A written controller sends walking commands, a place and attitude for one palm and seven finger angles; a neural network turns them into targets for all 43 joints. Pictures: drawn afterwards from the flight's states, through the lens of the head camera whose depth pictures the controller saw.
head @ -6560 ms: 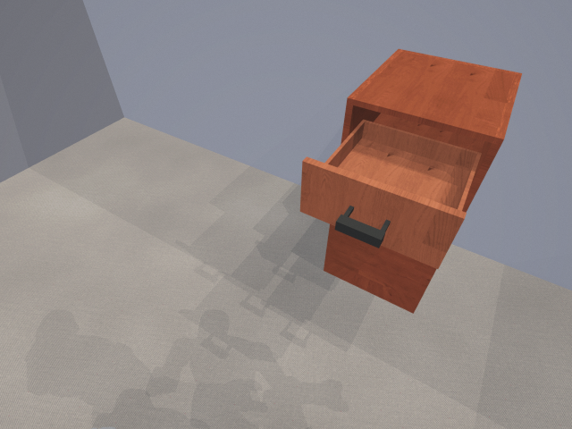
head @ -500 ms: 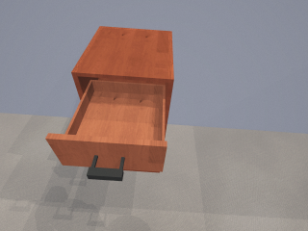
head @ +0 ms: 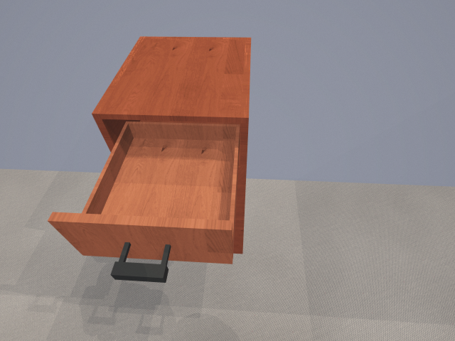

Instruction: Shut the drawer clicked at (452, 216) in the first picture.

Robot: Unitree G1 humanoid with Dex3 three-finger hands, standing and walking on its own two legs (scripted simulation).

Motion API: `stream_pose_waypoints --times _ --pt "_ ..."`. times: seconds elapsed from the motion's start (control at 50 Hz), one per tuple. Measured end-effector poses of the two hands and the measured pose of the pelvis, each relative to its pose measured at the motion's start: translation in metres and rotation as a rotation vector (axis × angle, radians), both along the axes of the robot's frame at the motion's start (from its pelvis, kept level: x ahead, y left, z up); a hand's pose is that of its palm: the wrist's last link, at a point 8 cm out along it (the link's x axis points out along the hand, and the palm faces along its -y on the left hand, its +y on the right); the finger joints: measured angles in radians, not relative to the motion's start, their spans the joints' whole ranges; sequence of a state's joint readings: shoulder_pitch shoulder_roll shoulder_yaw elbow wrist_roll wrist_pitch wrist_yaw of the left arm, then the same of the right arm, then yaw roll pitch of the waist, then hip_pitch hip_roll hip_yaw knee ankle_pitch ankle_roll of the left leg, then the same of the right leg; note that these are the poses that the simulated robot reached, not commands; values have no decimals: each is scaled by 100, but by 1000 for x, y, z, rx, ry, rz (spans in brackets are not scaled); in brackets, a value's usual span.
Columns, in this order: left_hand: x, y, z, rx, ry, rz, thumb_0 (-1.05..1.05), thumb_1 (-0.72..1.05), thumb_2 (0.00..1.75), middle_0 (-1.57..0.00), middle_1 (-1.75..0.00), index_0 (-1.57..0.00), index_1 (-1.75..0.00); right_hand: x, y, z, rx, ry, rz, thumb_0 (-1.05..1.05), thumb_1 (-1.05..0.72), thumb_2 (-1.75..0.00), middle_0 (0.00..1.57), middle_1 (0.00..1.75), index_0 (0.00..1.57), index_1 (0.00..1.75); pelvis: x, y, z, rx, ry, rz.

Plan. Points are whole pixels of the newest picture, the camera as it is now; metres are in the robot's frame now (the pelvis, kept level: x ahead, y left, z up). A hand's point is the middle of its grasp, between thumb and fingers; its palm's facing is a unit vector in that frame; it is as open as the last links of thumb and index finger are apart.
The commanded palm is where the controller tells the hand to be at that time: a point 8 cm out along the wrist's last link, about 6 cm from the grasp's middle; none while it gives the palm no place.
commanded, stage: come to a stop and stand still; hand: left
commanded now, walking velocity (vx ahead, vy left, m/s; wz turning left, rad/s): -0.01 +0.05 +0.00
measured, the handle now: (143, 260) +0.28 +0.19 -0.06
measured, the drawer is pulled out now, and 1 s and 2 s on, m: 0.30 0.30 0.30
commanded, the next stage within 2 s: look again from close up in 1.60 s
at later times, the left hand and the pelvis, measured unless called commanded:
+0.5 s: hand out of the picture -0.02 +0.24 -0.16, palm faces +0.03 -0.97 -0.25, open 7.4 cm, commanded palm none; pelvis -0.04 +0.05 +0.00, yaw +0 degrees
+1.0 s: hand out of the picture +0.00 +0.22 -0.16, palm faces +0.01 -0.98 -0.21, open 7.4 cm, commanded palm none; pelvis -0.01 +0.05 +0.01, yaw +0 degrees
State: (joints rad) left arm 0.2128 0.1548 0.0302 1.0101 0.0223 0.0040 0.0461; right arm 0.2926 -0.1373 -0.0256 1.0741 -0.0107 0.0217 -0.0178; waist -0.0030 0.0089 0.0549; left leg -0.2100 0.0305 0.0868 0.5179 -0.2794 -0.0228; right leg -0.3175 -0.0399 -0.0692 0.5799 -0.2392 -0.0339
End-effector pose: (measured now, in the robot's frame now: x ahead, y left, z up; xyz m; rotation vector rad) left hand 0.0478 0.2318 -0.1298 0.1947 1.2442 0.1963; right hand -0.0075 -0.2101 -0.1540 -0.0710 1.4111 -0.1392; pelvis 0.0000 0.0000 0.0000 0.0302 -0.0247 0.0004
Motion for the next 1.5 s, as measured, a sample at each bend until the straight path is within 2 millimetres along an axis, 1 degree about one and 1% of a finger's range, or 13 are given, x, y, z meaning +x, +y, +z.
stream_pose_waypoints --times 0.08,0.2,0.26,0.34,0.4,0.44,0.52,0.6,0.66,0.74,0.94,1.08,1.5 --pt "-7 5 -2 -6 -1 -3 1 93 90 -20 -30 -20 -30 -1 -6 3 -30 -25 2 1 -91 -90 20 30 20 30 -9 5 -1 0 -3 -3" --pt "-25 20 -10 -12 -11 -25 0 92 90 -20 -30 -20 -30 -2 -5 8 -64 -92 12 1 -91 -90 20 30 20 30 -22 19 -6 -19 -12 4" --pt "-30 33 -13 -15 -11 -28 1 91 90 -20 -30 -20 -30 -3 3 10 -78 -141 9 1 -91 -90 20 30 20 30 -25 30 -8 -17 -23 0" --pt "-37 46 -6 -7 -9 -26 1 91 90 -20 -30 -20 -30 -7 19 10 -60 -152 18 1 -91 -90 20 30 20 30 -28 41 -4 -28 -17 0" --pt "-49 52 -3 3 -7 -9 1 91 90 -20 -30 -20 -30 -4 29 6 -33 -142 43 1 -91 -90 20 30 20 30 -30 44 -5 -11 -1 -2" --pt "-60 53 -3 9 13 -1 0 91 90 -20 -30 -20 -30 -1 33 2 -25 -139 56 1 -92 -90 20 30 20 30 -33 46 -6 -6 8 -7" --pt "-81 50 2 -5 77 0 0 91 90 -20 -30 -20 -30 0 36 4 -23 -132 65 2 -93 -90 20 30 20 30 -37 52 -1 -18 15 0" --pt "-91 46 -1 -29 125 1 1 91 90 -20 -30 -20 -30 -6 38 10 -28 -115 61 1 -93 -90 20 30 20 30 -35 54 3 -19 17 -3" --pt "-90 43 -2 -45 130 2 1 91 90 -20 -30 -20 -30 -11 39 13 -33 -94 59 1 -92 -90 20 30 20 30 -31 54 5 -21 15 -2" --pt "-81 38 -4 -61 113 -1 1 91 90 -20 -30 -20 -30 -13 39 15 -37 -71 57 1 -92 -90 20 30 20 30 -25 53 7 -23 12 0" --pt "-60 37 -2 -50 97 -11 1 92 90 -20 -30 -20 -30 -7 43 15 -25 -51 48 1 -91 -90 20 30 20 30 -13 50 9 -23 10 1" --pt "-50 35 -2 -45 98 -9 1 92 90 -20 -30 -20 -30 -4 42 14 -19 -32 46 1 -91 -90 20 30 20 30 -5 46 9 -21 7 1" --pt "-49 15 -4 -62 129 5 1 92 90 -20 -30 -20 -30 8 28 15 -28 -15 45 1 -91 -90 20 30 20 30 8 32 10 -19 6 2"
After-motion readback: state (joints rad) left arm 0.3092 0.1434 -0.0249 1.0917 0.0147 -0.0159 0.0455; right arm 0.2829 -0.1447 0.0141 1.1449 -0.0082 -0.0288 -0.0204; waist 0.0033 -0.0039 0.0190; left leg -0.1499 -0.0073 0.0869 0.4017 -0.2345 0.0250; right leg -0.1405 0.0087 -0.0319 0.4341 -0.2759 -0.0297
